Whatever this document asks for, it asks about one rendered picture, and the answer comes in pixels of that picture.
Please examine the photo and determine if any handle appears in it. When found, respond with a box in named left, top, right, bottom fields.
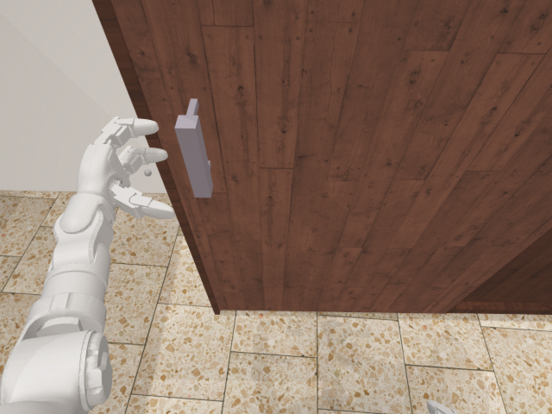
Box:
left=175, top=98, right=213, bottom=198

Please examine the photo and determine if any left robot upper arm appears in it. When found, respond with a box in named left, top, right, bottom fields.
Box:
left=0, top=330, right=112, bottom=414

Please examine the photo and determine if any robot left hand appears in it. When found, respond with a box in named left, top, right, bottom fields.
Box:
left=77, top=116, right=175, bottom=219

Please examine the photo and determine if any wardrobe door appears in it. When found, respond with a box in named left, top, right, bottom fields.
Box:
left=462, top=228, right=552, bottom=303
left=111, top=0, right=552, bottom=314

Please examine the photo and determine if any robot left forearm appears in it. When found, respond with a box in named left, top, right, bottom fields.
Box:
left=0, top=193, right=116, bottom=405

